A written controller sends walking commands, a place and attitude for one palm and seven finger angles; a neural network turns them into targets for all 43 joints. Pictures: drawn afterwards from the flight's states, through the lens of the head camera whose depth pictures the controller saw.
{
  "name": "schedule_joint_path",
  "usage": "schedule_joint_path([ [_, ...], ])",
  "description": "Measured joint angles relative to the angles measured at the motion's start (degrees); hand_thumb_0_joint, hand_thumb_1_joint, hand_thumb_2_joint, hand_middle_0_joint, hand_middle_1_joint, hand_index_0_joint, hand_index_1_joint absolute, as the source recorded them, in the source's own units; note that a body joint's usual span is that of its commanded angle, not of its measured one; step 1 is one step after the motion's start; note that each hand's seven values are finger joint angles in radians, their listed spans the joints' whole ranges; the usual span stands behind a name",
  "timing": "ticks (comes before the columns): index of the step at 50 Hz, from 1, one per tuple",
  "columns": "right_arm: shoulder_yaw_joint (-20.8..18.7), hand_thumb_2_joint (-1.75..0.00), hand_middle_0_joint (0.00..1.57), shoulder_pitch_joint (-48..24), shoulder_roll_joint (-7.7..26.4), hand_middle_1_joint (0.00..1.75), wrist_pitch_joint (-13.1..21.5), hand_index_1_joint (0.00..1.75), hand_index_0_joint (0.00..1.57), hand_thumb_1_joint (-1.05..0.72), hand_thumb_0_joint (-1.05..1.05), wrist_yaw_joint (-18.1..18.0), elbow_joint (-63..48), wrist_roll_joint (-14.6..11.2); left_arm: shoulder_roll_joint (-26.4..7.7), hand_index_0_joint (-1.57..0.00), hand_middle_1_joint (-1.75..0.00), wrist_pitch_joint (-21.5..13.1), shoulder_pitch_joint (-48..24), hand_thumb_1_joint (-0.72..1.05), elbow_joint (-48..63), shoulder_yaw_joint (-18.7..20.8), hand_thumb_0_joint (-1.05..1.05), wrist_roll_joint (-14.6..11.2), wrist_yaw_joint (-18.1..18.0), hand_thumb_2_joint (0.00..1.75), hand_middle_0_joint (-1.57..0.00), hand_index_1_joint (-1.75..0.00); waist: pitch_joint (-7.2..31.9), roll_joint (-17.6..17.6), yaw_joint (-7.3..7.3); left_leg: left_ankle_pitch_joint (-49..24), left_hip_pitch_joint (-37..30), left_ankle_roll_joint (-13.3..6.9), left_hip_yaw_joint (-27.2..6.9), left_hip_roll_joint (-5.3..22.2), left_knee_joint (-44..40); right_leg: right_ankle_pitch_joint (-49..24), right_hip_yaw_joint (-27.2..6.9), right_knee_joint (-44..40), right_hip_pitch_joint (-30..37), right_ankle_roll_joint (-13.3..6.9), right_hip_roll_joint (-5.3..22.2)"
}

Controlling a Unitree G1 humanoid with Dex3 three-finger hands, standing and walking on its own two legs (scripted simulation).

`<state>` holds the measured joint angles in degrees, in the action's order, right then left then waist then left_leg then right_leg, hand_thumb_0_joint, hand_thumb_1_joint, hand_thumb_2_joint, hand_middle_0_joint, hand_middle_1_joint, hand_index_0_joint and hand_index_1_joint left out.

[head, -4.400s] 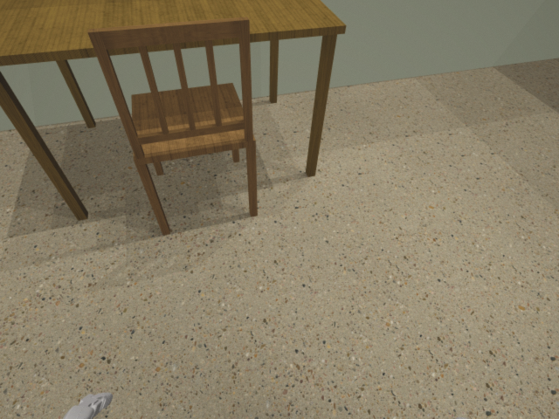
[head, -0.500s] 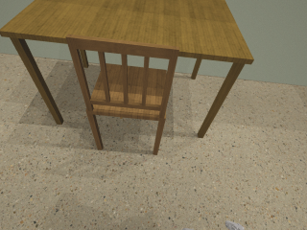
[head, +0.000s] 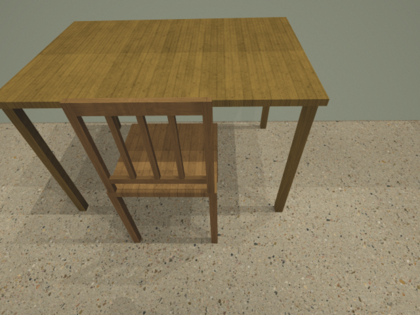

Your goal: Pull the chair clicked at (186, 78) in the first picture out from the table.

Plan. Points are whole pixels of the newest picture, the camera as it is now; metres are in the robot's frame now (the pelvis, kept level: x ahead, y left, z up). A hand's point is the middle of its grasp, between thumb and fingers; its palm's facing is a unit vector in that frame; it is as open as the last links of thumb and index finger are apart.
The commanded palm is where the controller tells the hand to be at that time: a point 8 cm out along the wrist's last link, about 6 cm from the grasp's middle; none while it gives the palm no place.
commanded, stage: take the last steps up to it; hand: left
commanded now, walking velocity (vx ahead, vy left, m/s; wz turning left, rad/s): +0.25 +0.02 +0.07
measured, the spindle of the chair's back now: (149, 149) +0.62 +0.23 -0.10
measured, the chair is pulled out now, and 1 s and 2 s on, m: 0.00 0.00 0.00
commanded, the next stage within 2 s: come to a stop and stand still in 0.26 s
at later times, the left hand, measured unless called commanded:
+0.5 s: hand out of the picture +0.10 +0.19 -0.19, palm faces +0.11 -0.98 -0.14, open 7.4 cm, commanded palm none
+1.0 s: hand (147, 304) +0.19 +0.16 -0.17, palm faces -0.02 -0.97 -0.26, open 7.4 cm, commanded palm none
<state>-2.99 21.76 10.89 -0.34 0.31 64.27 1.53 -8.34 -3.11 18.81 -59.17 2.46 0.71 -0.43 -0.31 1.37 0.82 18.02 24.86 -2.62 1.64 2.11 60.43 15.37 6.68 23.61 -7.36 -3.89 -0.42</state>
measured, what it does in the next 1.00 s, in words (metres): walks ahead: left foot, then right foot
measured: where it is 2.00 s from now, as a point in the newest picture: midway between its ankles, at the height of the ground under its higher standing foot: outside the picture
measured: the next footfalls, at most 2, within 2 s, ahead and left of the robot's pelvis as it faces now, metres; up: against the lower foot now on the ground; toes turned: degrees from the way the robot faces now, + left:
left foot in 0.36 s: +0.21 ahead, +0.15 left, +0.00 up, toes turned +1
right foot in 0.90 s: +0.16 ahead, -0.06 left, +0.00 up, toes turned -3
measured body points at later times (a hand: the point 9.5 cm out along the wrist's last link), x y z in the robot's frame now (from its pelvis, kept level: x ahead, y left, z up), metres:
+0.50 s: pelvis +0.16 +0.04 -0.01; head +0.18 +0.07 +0.44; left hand +0.09 +0.24 -0.18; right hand +0.26 -0.17 -0.15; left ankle +0.19 +0.11 -0.74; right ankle +0.07 -0.09 -0.68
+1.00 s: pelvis +0.14 -0.02 -0.01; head +0.16 -0.05 +0.44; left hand +0.19 +0.21 -0.15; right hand +0.15 -0.25 -0.18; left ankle +0.18 +0.11 -0.74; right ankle +0.11 -0.12 -0.74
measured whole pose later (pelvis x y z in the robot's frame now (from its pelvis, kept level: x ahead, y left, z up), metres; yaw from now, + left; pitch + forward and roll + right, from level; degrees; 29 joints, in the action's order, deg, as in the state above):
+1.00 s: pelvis +0.14 -0.02 -0.01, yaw -1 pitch -1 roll +1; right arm -3.0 13.4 10.0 -2.6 -1.5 61.1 0.5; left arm -8.6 0.9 13.2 -59.6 0.8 1.0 -2.1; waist -3.1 2.8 1.7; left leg 20.9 17.4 0.6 3.9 2.3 33.0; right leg 18.2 2.4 29.0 -10.1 -1.4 0.4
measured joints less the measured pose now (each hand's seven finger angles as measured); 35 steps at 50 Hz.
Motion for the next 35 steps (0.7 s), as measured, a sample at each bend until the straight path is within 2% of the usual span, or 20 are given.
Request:
schedule_joint_path([
  [4,-0.41,-0.90,0.19,-2.98,0.03,0.30,0.58,0.30,0.20,-0.91,0.01,-0.10,-1.73,-0.04,1.50,-0.20,-0.29,-0.38,3.06,0.92,-2.58,-0.85,0.00,-0.03,-0.21,0.90,-0.20,-0.30,-0.27,0.57,0.54,-5.50,5.76,1.34,-0.35,1.96,0.82,-0.87,0.69,-5.62,4.53,-0.25,-1.04],
  [8,-0.28,-0.90,0.19,-6.57,-0.44,0.30,0.50,0.30,0.20,-0.91,0.01,0.00,-2.70,-0.23,3.23,-0.20,-0.29,-0.86,5.15,0.91,-4.36,-1.60,0.00,0.14,-0.43,0.90,-0.20,-0.30,-1.07,0.86,-0.23,-7.19,8.02,1.84,0.36,2.86,-3.55,0.14,1.20,-7.83,7.43,-0.05,-1.65],
  [13,0.13,-0.90,0.19,-11.43,-1.13,0.30,0.69,0.30,0.20,-0.92,0.00,0.22,-3.56,-0.36,4.54,-0.20,-0.29,-0.96,6.95,0.91,-5.86,-1.98,0.00,0.38,-0.77,0.90,-0.20,-0.30,-2.27,0.50,-2.30,-6.31,5.95,1.17,2.30,2.10,-13.04,2.94,1.20,-8.04,10.03,0.89,-1.73],
  [17,1.00,-0.90,0.19,-14.56,-2.16,0.30,1.96,0.30,0.20,-0.92,0.00,-0.02,-4.65,-0.33,4.27,-0.20,-0.30,-0.65,7.95,0.91,-6.98,-1.80,0.00,0.38,-1.04,0.90,-0.20,-0.30,-3.31,-0.98,-3.36,-5.93,0.12,-0.49,4.03,-0.65,-22.81,7.52,1.05,-3.74,10.68,2.28,-0.68],
  [18,1.28,-0.90,0.19,-14.85,-2.31,0.30,2.64,0.30,0.20,-0.92,0.00,-0.16,-5.08,-0.22,4.19,-0.20,-0.30,-0.49,8.34,0.91,-7.27,-1.72,0.00,0.22,-1.08,0.90,-0.20,-0.30,-3.40,-1.08,-3.34,-8.46,-2.43,-1.11,4.26,-1.16,-26.08,9.33,0.91,0.36,9.58,2.55,-0.44],
  [19,1.42,-0.90,0.19,-15.18,-2.68,0.30,3.35,0.30,0.20,-0.91,0.00,-0.48,-5.39,0.02,3.92,-0.20,-0.30,-0.12,8.10,0.91,-7.68,-1.62,0.00,-0.17,-1.07,0.90,-0.20,-0.30,-3.62,-1.59,-3.01,-6.66,-3.38,-1.65,4.40,-1.60,-26.32,10.76,0.76,7.37,6.87,2.70,0.34],
  [21,2.03,-0.90,0.19,-15.31,-3.59,0.30,3.95,0.30,0.20,-0.91,0.00,-1.26,-5.93,-0.38,2.92,-0.20,-0.30,0.82,6.41,0.91,-7.75,-1.56,0.00,-0.85,-1.38,0.90,-0.20,-0.30,-4.33,-3.08,-3.01,-3.62,-4.65,-2.34,5.22,-2.40,-25.32,14.20,-2.63,25.60,-0.71,2.60,0.87],
  [23,2.77,-0.90,0.19,-14.92,-4.31,0.30,3.85,0.30,0.20,-0.91,0.00,-2.14,-5.46,-0.76,1.92,-0.20,-0.29,1.60,4.31,0.91,-7.24,-1.23,0.00,-1.06,-2.12,0.90,-0.20,-0.30,-4.47,-3.92,-3.27,-3.37,-7.48,-2.31,5.83,-2.67,-27.60,14.53,-5.01,34.75,-6.23,3.34,0.89],
  [24,2.62,-0.90,0.19,-14.70,-4.57,0.30,3.82,0.30,0.20,-0.92,0.00,-2.76,-5.29,-1.14,1.49,-0.20,-0.29,2.00,3.09,0.91,-6.84,-1.07,0.00,-0.99,-2.37,0.90,-0.20,-0.30,-4.42,-4.15,-3.31,-4.06,-8.95,-1.84,6.01,-2.78,-29.45,13.79,-5.63,35.73,-8.22,3.94,1.26],
  [29,2.09,-0.90,0.20,-15.34,-3.54,0.30,2.15,0.30,0.20,-0.95,-0.03,-3.67,-5.01,-1.51,-0.60,-0.20,-0.29,4.14,-3.19,0.91,-2.72,-0.36,0.00,-0.30,-2.58,0.90,-0.20,-0.30,-4.84,-4.48,-2.95,-6.80,-12.79,-2.20,5.90,-2.86,-35.84,8.27,-7.07,31.07,-14.77,6.10,3.31],
  [35,1.37,-0.90,0.20,-14.68,-3.13,0.30,-0.07,0.30,0.20,-0.93,-0.01,-3.14,-5.39,-0.91,-3.50,-0.20,-0.29,6.10,-7.40,0.91,1.08,1.35,0.00,0.27,-2.19,0.90,-0.20,-0.30,-4.95,-4.79,-2.23,-6.94,-12.02,-1.26,5.30,-1.36,-35.64,6.07,-8.41,35.67,-18.47,7.05,2.45],
])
